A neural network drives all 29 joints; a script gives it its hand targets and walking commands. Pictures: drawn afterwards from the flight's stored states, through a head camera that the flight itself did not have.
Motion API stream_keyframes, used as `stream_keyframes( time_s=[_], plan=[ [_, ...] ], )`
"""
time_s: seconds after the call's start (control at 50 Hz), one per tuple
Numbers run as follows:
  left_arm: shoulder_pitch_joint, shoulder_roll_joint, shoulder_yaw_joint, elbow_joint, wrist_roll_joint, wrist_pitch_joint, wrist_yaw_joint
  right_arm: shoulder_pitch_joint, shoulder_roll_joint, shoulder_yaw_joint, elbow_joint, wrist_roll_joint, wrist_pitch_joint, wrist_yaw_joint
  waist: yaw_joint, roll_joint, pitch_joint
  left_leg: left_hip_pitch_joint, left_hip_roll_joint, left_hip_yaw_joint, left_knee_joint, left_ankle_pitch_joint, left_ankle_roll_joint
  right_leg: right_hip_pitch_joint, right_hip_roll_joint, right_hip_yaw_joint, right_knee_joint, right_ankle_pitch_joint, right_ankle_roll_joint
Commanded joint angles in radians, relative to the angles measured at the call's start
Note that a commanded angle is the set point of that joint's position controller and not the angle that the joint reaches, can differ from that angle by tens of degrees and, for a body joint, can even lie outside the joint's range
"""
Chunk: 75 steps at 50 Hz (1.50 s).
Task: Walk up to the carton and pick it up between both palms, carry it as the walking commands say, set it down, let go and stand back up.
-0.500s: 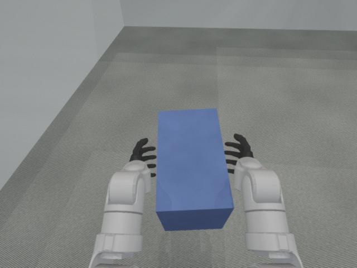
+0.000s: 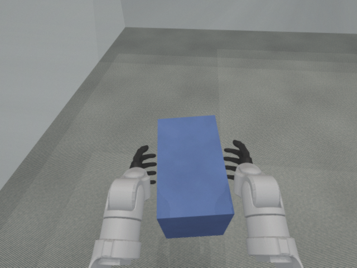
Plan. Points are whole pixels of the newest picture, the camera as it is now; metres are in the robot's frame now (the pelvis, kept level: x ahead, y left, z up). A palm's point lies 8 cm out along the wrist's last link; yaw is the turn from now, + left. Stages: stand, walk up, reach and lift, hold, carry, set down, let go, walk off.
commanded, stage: carry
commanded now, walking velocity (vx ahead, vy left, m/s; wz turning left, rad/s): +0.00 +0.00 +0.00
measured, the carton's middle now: (190, 177) +0.35 +0.00 -0.01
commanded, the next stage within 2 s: hold in 0.12 s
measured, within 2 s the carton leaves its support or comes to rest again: neither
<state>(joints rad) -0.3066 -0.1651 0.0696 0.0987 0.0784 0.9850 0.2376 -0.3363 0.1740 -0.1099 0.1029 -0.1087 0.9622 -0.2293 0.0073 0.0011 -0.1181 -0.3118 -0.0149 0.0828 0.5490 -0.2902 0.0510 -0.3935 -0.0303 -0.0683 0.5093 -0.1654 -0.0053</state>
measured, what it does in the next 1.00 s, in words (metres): shifts its weight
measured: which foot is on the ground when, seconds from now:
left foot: down 0.00-1.00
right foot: down 0.00-1.00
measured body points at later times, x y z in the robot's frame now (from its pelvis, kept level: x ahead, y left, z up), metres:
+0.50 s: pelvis -0.01 -0.02 +0.00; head -0.08 -0.04 +0.45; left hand +0.28 +0.12 +0.05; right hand +0.31 -0.12 +0.08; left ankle +0.00 +0.08 -0.73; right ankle +0.06 -0.15 -0.73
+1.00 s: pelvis -0.04 -0.04 -0.01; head -0.02 -0.05 +0.43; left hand +0.29 +0.12 -0.02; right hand +0.33 -0.12 +0.01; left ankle +0.00 +0.08 -0.73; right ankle +0.06 -0.15 -0.73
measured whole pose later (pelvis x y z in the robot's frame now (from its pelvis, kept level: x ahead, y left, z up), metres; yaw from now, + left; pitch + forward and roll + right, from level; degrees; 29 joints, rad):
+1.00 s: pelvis -0.04 -0.04 -0.01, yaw +10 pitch -3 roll -1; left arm -0.54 -0.19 0.42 0.71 0.39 0.48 0.05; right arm -0.64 0.28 -0.50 0.70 -0.48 0.41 -0.14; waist -0.08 0.04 0.08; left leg -0.36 -0.05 -0.11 0.70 -0.29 0.00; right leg -0.37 0.04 0.04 0.64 -0.22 0.00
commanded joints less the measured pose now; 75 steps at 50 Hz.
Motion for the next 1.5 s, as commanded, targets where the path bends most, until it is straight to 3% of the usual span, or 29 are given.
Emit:
stream_keyframes(
  time_s=[0.0, 0.06, 0.1, 0.12, 0.14, 0.2, 0.22, 0.24, 0.3, 0.32, 0.4, 0.46, 0.48, 0.58, 0.66, 0.76, 0.92, 0.98, 1.0, 1.02, 1.04, 1.08, 1.12, 1.16, 1.26, 1.3, 1.36, 1.42, 1.48],
  plan=[
    [-0.466, -0.866, -0.257, -0.071, -0.151, -0.085, -0.168, -0.379, 0.842, 0.279, 0.002, 0.163, -0.063, 0.165, -0.005, 0.009, -0.267, -0.003, 0.129, -0.125, -0.111, 0.123, 0.002, 0.185, -0.102, 0.105, -0.028, 0.111, -0.03],
    [-0.371, -0.839, -0.3, -0.118, -0.152, -0.093, -0.168, -0.253, 0.831, 0.322, -0.021, 0.161, -0.063, 0.169, -0.005, 0.001, -0.274, 0.037, 0.126, -0.104, -0.092, 0.182, 0.009, 0.188, -0.104, 0.098, -0.028, 0.156, -0.03],
    [-0.357, -0.943, -0.385, -0.309, -0.247, -0.064, -0.159, -0.304, 0.935, 0.453, -0.268, 0.277, -0.034, 0.156, -0.005, -0.059, -0.293, 0.053, 0.127, -0.11, -0.072, 0.177, 0.009, 0.197, -0.105, 0.093, -0.037, 0.158, -0.021],
    [-0.053, -0.764, -0.117, 0.042, 0.042, -0.147, -0.218, -0.052, 0.602, 0.133, 0.083, -0.024, -0.121, 0.215, -0.065, 0.06, 0.06, 0.175, 0.014, -0.226, -0.184, 0.328, -0.036, 0.34, 0.103, 0.141, -0.081, 0.137, -0.028],
    [-0.177, -0.786, -0.223, 0.393, 0.007, -0.202, -0.235, -0.111, 0.659, 0.22, 0.29, -0.018, -0.166, 0.242, -0.091, 0.063, 0.003, 0.234, 0.029, -0.254, -0.174, 0.469, -0.047, 0.345, 0.116, 0.16, -0.082, 0.2, -0.023],
    [-0.225, -0.928, -0.433, 0.058, -0.063, -0.332, -0.284, -0.176, 0.851, 0.454, -0.033, 0.085, -0.288, 0.305, -0.027, 0.104, -0.305, 0.372, 0.001, -0.242, -0.117, 0.697, -0.054, 0.4, 0.114, 0.17, -0.076, 0.342, 0.005],
    [-0.299, -1.046, -0.511, -0.077, -0.114, -0.352, -0.296, -0.291, 0.986, 0.58, -0.145, 0.156, -0.295, 0.34, -0.006, 0.029, -0.496, 0.451, 0.007, -0.252, -0.076, 0.868, -0.055, 0.418, 0.126, 0.168, -0.041, 0.451, 0.023],
    [-0.328, -1.105, -0.526, -0.079, -0.123, -0.354, -0.308, -0.29, 1.038, 0.573, -0.087, 0.181, -0.295, 0.36, -0.002, 0.096, -0.454, 0.48, 0.018, -0.265, -0.083, 0.977, -0.071, 0.407, 0.136, 0.178, -0.056, 0.451, 0.009],
    [-0.434, -1.166, -0.502, -0.017, -0.13, -0.354, -0.326, -0.398, 0.99, 0.523, -0.085, 0.162, -0.286, 0.392, -0.072, 0.048, -0.244, 0.383, 0.032, -0.272, -0.113, 0.774, -0.076, 0.322, 0.14, 0.176, -0.074, 0.25, 0.001],
    [-0.428, -1.113, -0.465, -0.006, -0.113, -0.357, -0.338, -0.427, 0.983, 0.518, -0.085, 0.155, -0.289, 0.394, -0.048, 0.045, -0.197, 0.35, -0.01, -0.236, -0.123, 0.57, -0.064, 0.341, 0.121, 0.181, -0.092, 0.226, 0.0],
    [-0.604, -1.053, -0.422, 0.158, -0.106, -0.332, -0.383, -0.371, 0.965, 0.315, 0.194, 0.041, -0.238, 0.393, -0.164, 0.05, 0.059, 0.089, -0.01, -0.237, -0.237, -0.039, -0.025, 0.363, 0.109, 0.16, -0.083, -0.014, 0.007],
    [-0.602, -1.068, -0.361, 0.236, -0.073, -0.338, -0.397, -0.385, 1.019, 0.297, 0.317, 0.032, -0.23, 0.405, -0.141, 0.01, 0.031, 0.082, -0.002, -0.234, -0.246, -0.035, -0.022, 0.409, 0.118, 0.154, -0.083, 0.002, 0.02],
    [-0.688, -1.077, -0.3, 0.344, -0.054, -0.336, -0.413, -0.436, 1.016, 0.152, 0.384, -0.033, -0.23, 0.392, -0.26, -0.059, 0.07, 0.078, -0.026, -0.217, -0.203, -0.144, -0.022, 0.369, 0.086, 0.166, -0.152, -0.137, 0.007],
    [-0.866, -0.857, 0.002, 0.42, 0.106, -0.439, -0.411, -0.551, 1.148, 0.018, 0.684, -0.09, -0.255, 0.407, -0.023, -0.129, 0.046, 0.071, -0.054, -0.165, -0.123, -0.151, 0.028, 0.281, 0.072, 0.18, -0.141, -0.318, 0.032],
    [-0.976, -0.852, 0.074, 0.442, 0.173, -0.507, -0.388, -0.673, 1.177, 0.002, 0.766, -0.112, -0.337, 0.41, 0.03, -0.041, -0.068, 0.088, -0.051, -0.156, -0.085, -0.112, 0.024, 0.262, 0.064, 0.194, -0.067, -0.262, 0.018],
    [-1.087, -0.856, -0.022, 0.466, 0.135, -0.557, -0.416, -0.662, 1.187, -0.04, 0.817, -0.138, -0.439, 0.358, -0.045, 0.03, -0.117, 0.009, -0.064, -0.153, -0.016, -0.113, -0.003, 0.258, 0.044, 0.247, -0.061, -0.258, -0.001],
    [-1.036, -0.898, -0.021, 0.531, 0.141, -0.63, -0.426, -0.57, 1.1, -0.108, 0.816, -0.225, -0.514, 0.307, -0.156, -0.031, -0.106, -0.132, -0.07, -0.177, 0.03, -0.125, -0.008, 0.23, 0.079, 0.217, -0.001, -0.197, -0.001],
    [-0.98, -0.842, -0.003, 0.536, 0.168, -0.666, -0.402, -0.57, 1.115, -0.057, 0.793, -0.213, -0.541, 0.313, -0.111, -0.095, -0.122, -0.188, -0.065, -0.176, 0.035, -0.097, 0.009, 0.236, 0.089, 0.202, 0.032, -0.118, 0.016],
    [-0.91, -0.889, 0.015, 0.621, 0.201, -0.666, -0.39, -0.618, 1.096, -0.052, 0.768, -0.204, -0.569, 0.316, -0.064, 0.017, -0.202, -0.193, -0.071, -0.164, 0.026, -0.095, 0.004, 0.258, 0.087, 0.206, 0.048, -0.076, 0.001],
    [-0.953, -0.896, -0.019, 0.595, 0.176, -0.687, -0.388, -0.613, 1.066, -0.053, 0.752, -0.211, -0.579, 0.319, -0.108, -0.032, -0.13, -0.224, -0.067, -0.179, 0.034, -0.104, 0.006, 0.213, 0.094, 0.193, 0.062, -0.089, 0.003],
    [-0.948, -0.914, -0.057, 0.539, 0.181, -0.717, -0.37, -0.622, 1.094, 0.028, 0.732, -0.181, -0.606, 0.331, -0.044, -0.005, -0.234, -0.202, -0.071, -0.173, 0.042, -0.013, 0.004, 0.246, 0.098, 0.181, 0.078, 0.007, 0.006],
    [-0.889, -0.93, -0.067, 0.544, 0.184, -0.745, -0.342, -0.575, 1.057, 0.002, 0.729, -0.205, -0.634, 0.345, -0.084, -0.021, -0.244, -0.18, -0.067, -0.189, 0.034, 0.03, -0.005, 0.173, 0.116, 0.167, 0.124, 0.07, 0.004],
    [-0.893, -0.946, -0.105, 0.536, 0.188, -0.771, -0.319, -0.578, 1.05, 0.036, 0.72, -0.195, -0.673, 0.359, -0.059, 0.037, -0.319, -0.161, -0.07, -0.191, 0.067, 0.133, -0.032, 0.077, 0.128, 0.153, 0.141, 0.114, -0.008],
    [-0.83, -0.993, -0.156, 0.523, 0.152, -0.796, -0.303, -0.498, 0.993, 0.008, 0.72, -0.237, -0.707, 0.359, -0.137, 0.044, -0.356, -0.121, -0.075, -0.206, 0.081, 0.237, -0.057, 0.021, 0.133, 0.156, 0.164, 0.185, -0.022],
    [-0.711, -0.989, -0.185, 0.554, 0.203, -0.856, -0.259, -0.502, 0.91, 0.031, 0.706, -0.207, -0.783, 0.391, -0.074, 0.129, -0.448, -0.08, -0.069, -0.233, 0.133, 0.432, -0.088, -0.166, 0.15, 0.148, 0.246, 0.178, -0.018],
    [-0.704, -1.02, -0.193, 0.564, 0.198, -0.871, -0.243, -0.508, 0.864, -0.001, 0.694, -0.234, -0.8, 0.398, -0.123, 0.137, -0.452, -0.078, -0.063, -0.249, 0.151, 0.421, -0.114, -0.272, 0.154, 0.141, 0.277, 0.11, -0.019],
    [-0.77, -0.96, -0.146, 0.586, 0.204, -0.917, -0.239, -0.591, 0.873, 0.066, 0.675, -0.211, -0.831, 0.383, -0.059, 0.054, -0.457, -0.243, -0.087, -0.215, 0.204, 0.3, -0.078, -0.221, 0.153, 0.179, 0.289, 0.105, -0.013],
    [-0.737, -1.027, -0.207, 0.619, 0.159, -0.921, -0.238, -0.631, 0.813, 0.104, 0.597, -0.213, -0.85, 0.376, -0.125, 0.037, -0.567, -0.207, -0.092, -0.24, 0.225, 0.321, -0.089, -0.246, 0.17, 0.144, 0.362, 0.132, -0.007],
    [-0.858, -0.949, -0.193, 0.619, 0.173, -0.919, -0.237, -0.634, 0.821, 0.019, 0.686, -0.261, -0.833, 0.372, -0.152, 0.048, -0.463, -0.332, -0.101, -0.224, 0.239, 0.079, -0.093, -0.358, 0.165, 0.141, 0.376, -0.011, -0.017]
  ],
)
